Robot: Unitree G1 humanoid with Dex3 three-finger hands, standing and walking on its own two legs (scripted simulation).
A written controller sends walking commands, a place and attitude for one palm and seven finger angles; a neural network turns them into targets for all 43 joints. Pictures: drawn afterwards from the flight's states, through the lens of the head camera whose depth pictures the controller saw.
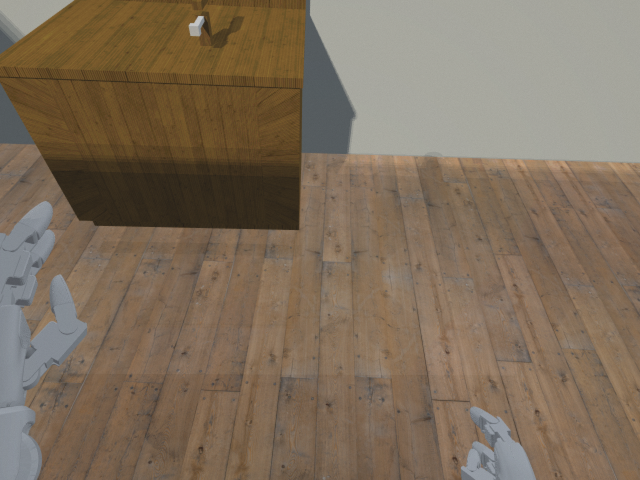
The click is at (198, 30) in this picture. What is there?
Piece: tap's lever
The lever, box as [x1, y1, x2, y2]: [189, 23, 200, 35]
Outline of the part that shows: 190,23 190,35 199,35 199,23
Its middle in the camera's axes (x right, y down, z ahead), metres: -0.38 -0.63 +1.16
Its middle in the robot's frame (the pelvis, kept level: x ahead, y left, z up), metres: +1.27 +0.45 +0.04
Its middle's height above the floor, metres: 0.82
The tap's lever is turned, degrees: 0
